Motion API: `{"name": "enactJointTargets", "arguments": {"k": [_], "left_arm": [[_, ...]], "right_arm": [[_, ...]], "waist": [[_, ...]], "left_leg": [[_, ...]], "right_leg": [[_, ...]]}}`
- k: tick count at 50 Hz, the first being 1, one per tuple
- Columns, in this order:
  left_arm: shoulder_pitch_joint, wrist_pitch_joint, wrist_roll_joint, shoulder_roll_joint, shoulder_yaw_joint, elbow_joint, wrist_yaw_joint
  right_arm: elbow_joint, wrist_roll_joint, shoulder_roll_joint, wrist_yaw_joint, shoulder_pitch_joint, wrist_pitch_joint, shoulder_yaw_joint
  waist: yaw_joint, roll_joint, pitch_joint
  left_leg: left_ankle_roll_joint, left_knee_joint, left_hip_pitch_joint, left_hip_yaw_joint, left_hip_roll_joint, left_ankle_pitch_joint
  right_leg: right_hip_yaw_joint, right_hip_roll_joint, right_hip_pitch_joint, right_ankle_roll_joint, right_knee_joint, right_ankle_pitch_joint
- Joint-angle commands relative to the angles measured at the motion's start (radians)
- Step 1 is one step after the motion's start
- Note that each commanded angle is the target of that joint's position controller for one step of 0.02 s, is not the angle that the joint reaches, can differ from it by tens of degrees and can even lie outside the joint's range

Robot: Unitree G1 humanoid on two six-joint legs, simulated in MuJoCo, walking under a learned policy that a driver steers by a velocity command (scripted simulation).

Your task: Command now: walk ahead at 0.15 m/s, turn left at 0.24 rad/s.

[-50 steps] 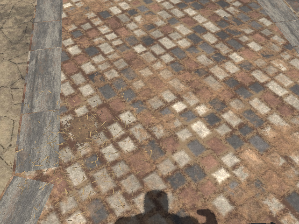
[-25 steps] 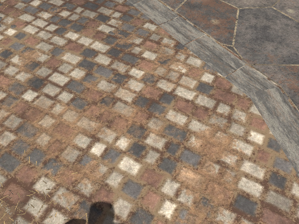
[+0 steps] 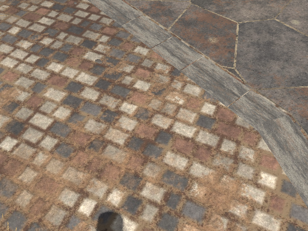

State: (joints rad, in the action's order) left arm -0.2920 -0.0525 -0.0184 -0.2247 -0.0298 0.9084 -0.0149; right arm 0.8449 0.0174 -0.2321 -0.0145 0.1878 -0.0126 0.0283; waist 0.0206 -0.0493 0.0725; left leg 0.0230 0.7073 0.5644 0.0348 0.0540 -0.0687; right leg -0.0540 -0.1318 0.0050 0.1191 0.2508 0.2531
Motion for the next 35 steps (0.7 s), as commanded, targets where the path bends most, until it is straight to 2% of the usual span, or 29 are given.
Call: {"name": "enactJointTargets", "arguments": {"k": [1, 3, 4, 5, 6, 7, 8, 9, 10, 11, 13, 16, 19, 22, 25, 27, 28, 29, 30, 31, 32, 33, 34, 35], "left_arm": [[-0.027, 0.002, 0.001, -0.147, -0.029, -0.023, -0.026], [-0.009, 0.013, 0.005, -0.167, -0.037, -0.025, -0.038], [0.011, 0.018, 0.006, -0.178, -0.042, -0.029, -0.041], [0.045, 0.017, 0.010, -0.195, -0.048, -0.051, -0.042], [0.013, 0.012, 0.013, -0.136, -0.037, -0.099, -0.034], [-0.043, 0.026, 0.005, -0.090, -0.025, -0.099, -0.022], [-0.035, 0.040, -0.015, -0.101, -0.022, -0.081, -0.018], [0.020, 0.047, -0.011, -0.118, -0.028, -0.088, -0.017], [0.058, 0.051, -0.010, -0.129, -0.033, -0.099, -0.017], [0.065, 0.062, -0.015, -0.129, -0.033, -0.111, -0.015], [0.039, 0.083, -0.017, -0.104, -0.026, -0.108, -0.012], [0.065, 0.091, -0.006, -0.099, -0.022, -0.123, -0.017], [0.119, 0.096, -0.001, -0.113, -0.024, -0.148, -0.023], [0.145, 0.088, 0.006, -0.115, -0.022, -0.166, -0.026], [0.118, 0.072, 0.016, -0.120, -0.020, -0.174, -0.031], [0.057, 0.059, 0.023, -0.120, -0.019, -0.167, -0.036], [0.007, 0.052, 0.021, -0.119, -0.020, -0.157, -0.040], [-0.018, 0.044, 0.011, -0.161, -0.030, -0.154, -0.048], [0.018, 0.046, -0.010, -0.271, -0.052, -0.181, -0.054], [0.111, 0.052, -0.020, -0.298, -0.059, -0.208, -0.046], [0.113, 0.052, -0.019, -0.229, -0.042, -0.215, -0.040], [0.152, 0.051, -0.009, -0.173, -0.026, -0.221, -0.036], [0.177, 0.050, -0.005, -0.158, -0.022, -0.232, -0.034], [0.177, 0.050, -0.005, -0.158, -0.022, -0.240, -0.037]], "right_arm": [[-0.053, 0.009, -0.092, 0.003, 0.005, -0.015, 0.020], [-0.033, 0.013, -0.107, 0.007, 0.083, -0.020, 0.029], [-0.015, 0.013, -0.112, 0.010, 0.154, -0.027, 0.035], [0.001, 0.017, -0.145, 0.015, 0.246, -0.037, 0.047], [-0.008, 0.012, -0.258, 0.021, 0.267, -0.037, 0.077], [-0.005, -0.026, -0.260, 0.019, 0.262, -0.023, 0.079], [-0.026, -0.041, -0.227, 0.014, 0.197, -0.012, 0.078], [-0.048, -0.028, -0.175, 0.015, 0.115, 0.001, 0.066], [-0.057, -0.017, -0.137, 0.018, 0.070, 0.014, 0.054], [-0.062, -0.016, -0.133, 0.022, 0.055, 0.020, 0.053], [-0.062, -0.006, -0.155, 0.019, 0.062, 0.023, 0.061], [-0.065, -0.002, -0.192, 0.017, 0.083, 0.025, 0.076], [-0.077, 0.001, -0.201, 0.016, 0.084, 0.040, 0.084], [-0.088, 0.006, -0.206, 0.014, 0.073, 0.051, 0.091], [-0.099, 0.009, -0.209, 0.008, 0.051, 0.057, 0.096], [-0.105, 0.004, -0.206, 0.004, 0.021, 0.062, 0.098], [-0.111, -0.006, -0.202, 0.005, -0.004, 0.065, 0.097], [-0.121, -0.016, -0.174, 0.009, -0.006, 0.063, 0.089], [-0.144, -0.029, -0.100, 0.011, 0.029, 0.058, 0.072], [-0.130, -0.001, -0.160, 0.021, 0.032, 0.054, 0.087], [-0.122, 0.015, -0.203, 0.018, 0.033, 0.053, 0.098], [-0.102, 0.014, -0.196, 0.012, 0.059, 0.057, 0.101], [-0.088, 0.014, -0.185, 0.005, 0.085, 0.065, 0.100], [-0.079, 0.012, -0.180, -0.005, 0.101, 0.073, 0.097]], "waist": [[-0.001, 0.127, -0.064], [-0.029, 0.133, -0.085], [-0.068, 0.117, -0.107], [-0.128, 0.064, -0.155], [-0.088, -0.129, -0.217], [-0.054, -0.174, -0.340], [-0.039, -0.032, -0.269], [-0.030, 0.023, -0.147], [-0.012, 0.059, -0.078], [-0.002, 0.034, -0.065], [0.001, -0.008, -0.105], [-0.018, -0.035, -0.134], [-0.046, -0.068, -0.135], [-0.059, -0.081, -0.124], [-0.054, -0.095, -0.131], [-0.026, -0.100, -0.134], [0.007, -0.089, -0.131], [0.012, -0.023, -0.118], [-0.027, 0.214, -0.121], [-0.034, 0.248, -0.056], [-0.051, 0.168, -0.058], [-0.079, 0.130, -0.051], [-0.092, 0.146, -0.055], [-0.086, 0.190, -0.069]], "left_leg": [[0.032, -0.051, -0.101, 0.034, -0.056, -0.062], [0.067, -0.111, -0.162, 0.052, -0.096, -0.147], [0.090, -0.197, -0.233, 0.040, -0.102, -0.102], [0.136, -0.276, -0.389, -0.056, -0.035, 0.226], [0.265, -0.223, -0.595, -0.357, 0.215, 0.876], [0.417, -0.278, -0.669, -0.577, 0.334, 1.002], [0.402, -0.312, -0.562, -0.499, 0.311, 0.748], [0.363, -0.357, -0.433, -0.435, 0.248, 0.519], [0.311, -0.398, -0.348, -0.384, 0.187, 0.356], [0.277, -0.418, -0.303, -0.346, 0.138, 0.268], [0.248, -0.419, -0.282, -0.311, 0.088, 0.224], [0.229, -0.424, -0.310, -0.340, 0.074, 0.105], [0.213, -0.445, -0.323, -0.405, 0.068, -0.116], [0.201, -0.443, -0.322, -0.459, 0.065, -0.184], [0.187, -0.415, -0.329, -0.512, 0.066, -0.103], [0.158, -0.389, -0.311, -0.542, 0.053, -0.049], [0.122, -0.364, -0.272, -0.534, 0.027, -0.080], [0.064, -0.304, -0.198, -0.490, -0.033, -0.203], [-0.002, -0.090, -0.052, -0.307, -0.174, -0.404], [-0.019, 0.123, 0.020, -0.153, -0.233, -0.486], [-0.024, 0.268, -0.040, -0.163, -0.165, -0.462], [-0.027, 0.339, -0.057, -0.157, -0.155, -0.410], [-0.036, 0.401, -0.050, -0.143, -0.152, -0.364], [-0.048, 0.450, -0.028, -0.124, -0.150, -0.347]], "right_leg": [[0.013, 0.309, 0.040, 0.007, 0.114, -1.004], [0.017, 0.319, 0.068, 0.006, 0.254, -1.095], [0.007, 0.306, 0.055, -0.004, 0.380, -1.049], [-0.030, 0.254, -0.054, -0.035, 0.595, -0.846], [-0.084, 0.078, -0.322, -0.083, 0.929, -0.099], [0.054, -0.009, -0.470, -0.101, 1.093, 0.367], [0.127, 0.075, -0.486, -0.108, 1.118, 0.327], [0.121, 0.101, -0.516, -0.115, 1.079, 0.276], [0.113, 0.125, -0.524, -0.124, 1.003, 0.235], [0.107, 0.138, -0.501, -0.136, 0.937, 0.197], [0.085, 0.120, -0.457, -0.155, 0.873, 0.155], [0.086, 0.122, -0.469, -0.174, 0.750, 0.148], [0.101, 0.125, -0.483, -0.178, 0.666, 0.132], [0.108, 0.113, -0.460, -0.171, 0.582, 0.137], [0.110, 0.087, -0.390, -0.149, 0.475, 0.166], [0.106, 0.066, -0.295, -0.123, 0.329, 0.148], [0.101, 0.065, -0.209, -0.109, 0.185, 0.078], [0.177, 0.146, -0.129, -0.086, 0.030, 0.072], [0.466, 0.412, -0.063, 0.000, -0.078, 0.161], [0.572, 0.527, -0.194, 0.086, -0.093, 0.037], [0.497, 0.508, -0.242, 0.114, -0.044, -0.127], [0.380, 0.439, -0.251, 0.089, -0.011, -0.225], [0.283, 0.378, -0.222, 0.060, 0.014, -0.294], [0.224, 0.348, -0.179, 0.051, 0.035, -0.370]]}}
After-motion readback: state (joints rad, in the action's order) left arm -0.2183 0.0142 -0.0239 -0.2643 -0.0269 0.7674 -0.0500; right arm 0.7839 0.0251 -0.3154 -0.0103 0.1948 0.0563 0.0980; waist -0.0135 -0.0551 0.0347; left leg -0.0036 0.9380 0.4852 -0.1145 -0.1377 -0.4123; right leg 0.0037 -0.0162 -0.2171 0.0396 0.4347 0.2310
